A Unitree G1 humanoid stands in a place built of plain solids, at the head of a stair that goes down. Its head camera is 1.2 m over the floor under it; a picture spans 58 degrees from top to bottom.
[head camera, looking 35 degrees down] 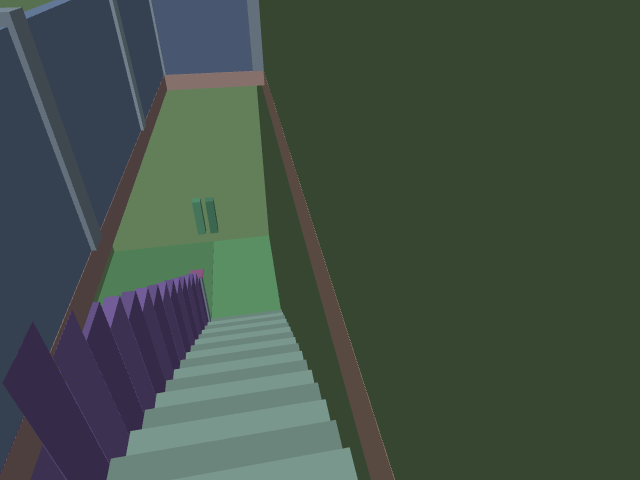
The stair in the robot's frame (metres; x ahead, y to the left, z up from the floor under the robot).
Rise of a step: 0.19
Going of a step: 0.25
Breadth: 1.05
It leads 11 degrees to the left of straight ahead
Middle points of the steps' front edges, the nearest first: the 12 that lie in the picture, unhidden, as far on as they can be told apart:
1.14 0.44 -0.74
1.39 0.48 -0.93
1.63 0.53 -1.11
1.88 0.58 -1.30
2.12 0.62 -1.48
2.37 0.67 -1.67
2.62 0.71 -1.85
2.86 0.76 -2.04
3.11 0.81 -2.22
3.35 0.85 -2.41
3.60 0.90 -2.59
3.84 0.94 -2.78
